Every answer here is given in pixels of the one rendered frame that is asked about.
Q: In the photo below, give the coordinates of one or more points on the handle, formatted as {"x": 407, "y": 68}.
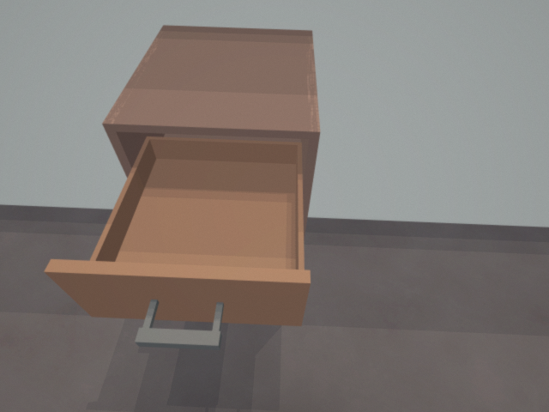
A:
{"x": 171, "y": 338}

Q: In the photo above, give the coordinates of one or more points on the drawer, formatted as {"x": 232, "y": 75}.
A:
{"x": 200, "y": 221}

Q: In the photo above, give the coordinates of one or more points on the cabinet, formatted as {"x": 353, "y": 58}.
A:
{"x": 222, "y": 83}

